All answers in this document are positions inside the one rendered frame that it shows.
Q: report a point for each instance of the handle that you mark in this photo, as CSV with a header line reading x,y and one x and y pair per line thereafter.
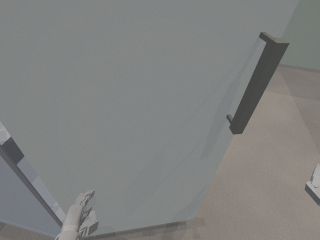
x,y
268,62

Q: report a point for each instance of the right robot hand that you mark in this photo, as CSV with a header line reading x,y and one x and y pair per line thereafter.
x,y
312,187

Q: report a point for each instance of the fridge door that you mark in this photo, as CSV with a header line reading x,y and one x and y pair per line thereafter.
x,y
129,98

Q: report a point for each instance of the robot left forearm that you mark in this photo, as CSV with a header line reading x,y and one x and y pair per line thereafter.
x,y
68,235

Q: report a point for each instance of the left robot hand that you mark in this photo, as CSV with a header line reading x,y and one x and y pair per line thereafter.
x,y
77,213

